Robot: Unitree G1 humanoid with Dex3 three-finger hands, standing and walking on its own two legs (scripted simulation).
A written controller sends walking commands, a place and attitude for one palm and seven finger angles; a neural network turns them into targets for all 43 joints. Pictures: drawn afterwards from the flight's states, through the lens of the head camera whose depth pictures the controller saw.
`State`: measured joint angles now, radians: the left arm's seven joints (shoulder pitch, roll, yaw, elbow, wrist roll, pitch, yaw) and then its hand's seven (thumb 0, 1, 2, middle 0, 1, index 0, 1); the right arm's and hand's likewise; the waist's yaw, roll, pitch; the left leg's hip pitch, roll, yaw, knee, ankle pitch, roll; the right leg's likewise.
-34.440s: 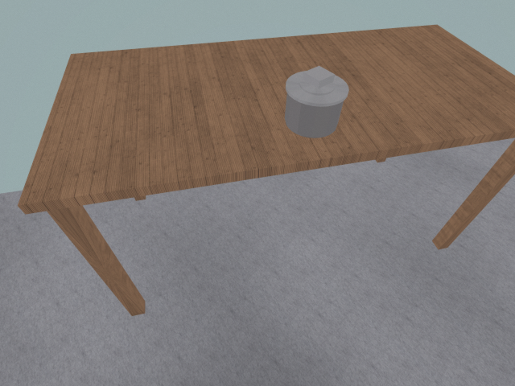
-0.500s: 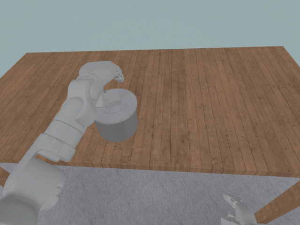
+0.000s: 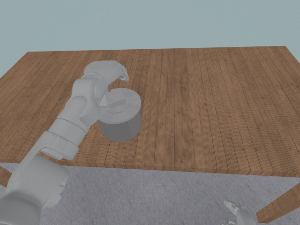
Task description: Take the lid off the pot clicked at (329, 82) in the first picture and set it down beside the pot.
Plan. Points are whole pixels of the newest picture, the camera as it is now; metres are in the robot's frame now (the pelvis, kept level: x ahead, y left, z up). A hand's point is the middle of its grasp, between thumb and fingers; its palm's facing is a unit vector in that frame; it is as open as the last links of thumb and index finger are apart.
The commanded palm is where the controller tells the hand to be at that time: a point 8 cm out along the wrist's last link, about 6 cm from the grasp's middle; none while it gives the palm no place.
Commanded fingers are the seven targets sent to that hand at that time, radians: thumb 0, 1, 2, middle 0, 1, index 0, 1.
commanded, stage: lower the open fingers around the knob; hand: left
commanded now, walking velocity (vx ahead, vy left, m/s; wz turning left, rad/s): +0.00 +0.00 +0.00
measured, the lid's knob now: (115, 98) +0.47 +0.13 +0.09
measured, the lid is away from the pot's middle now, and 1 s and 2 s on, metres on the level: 0.01 0.01 0.01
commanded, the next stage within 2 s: close the fingers and squeeze the knob in 1.40 s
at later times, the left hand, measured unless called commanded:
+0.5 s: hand (112, 98) +0.43 +0.12 +0.12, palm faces -0.31 -0.04 -0.95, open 10.2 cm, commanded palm +0.42 +0.12 +0.18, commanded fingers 0.00 -0.28 1.34 -0.80 -0.08 -0.80 -0.08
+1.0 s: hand (112, 99) +0.45 +0.13 +0.10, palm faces -0.32 -0.05 -0.95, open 10.2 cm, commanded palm +0.43 +0.14 +0.16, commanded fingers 0.00 -0.28 1.34 -0.80 -0.08 -0.80 -0.08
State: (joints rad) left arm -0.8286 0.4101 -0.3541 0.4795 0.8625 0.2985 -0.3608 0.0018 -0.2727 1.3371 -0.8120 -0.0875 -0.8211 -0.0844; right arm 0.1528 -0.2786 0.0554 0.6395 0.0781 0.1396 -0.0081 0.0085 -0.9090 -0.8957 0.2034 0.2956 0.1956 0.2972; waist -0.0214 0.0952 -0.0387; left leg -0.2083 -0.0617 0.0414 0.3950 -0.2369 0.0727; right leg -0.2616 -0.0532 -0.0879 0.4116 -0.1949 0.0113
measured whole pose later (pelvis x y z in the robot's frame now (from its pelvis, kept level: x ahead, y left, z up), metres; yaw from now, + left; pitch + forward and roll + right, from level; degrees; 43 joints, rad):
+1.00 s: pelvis +0.01 +0.00 +0.00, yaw -1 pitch +5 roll +0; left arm -0.83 0.38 -0.32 0.69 0.88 0.25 -0.31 0.00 -0.27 1.34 -0.79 -0.08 -0.82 -0.08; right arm 0.20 -0.28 0.04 0.66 0.07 0.14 -0.02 0.01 -0.91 -0.90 0.20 0.30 0.20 0.30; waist -0.05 0.08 -0.05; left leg -0.25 -0.05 0.05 0.42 -0.26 0.07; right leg -0.30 -0.04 -0.08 0.42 -0.21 0.01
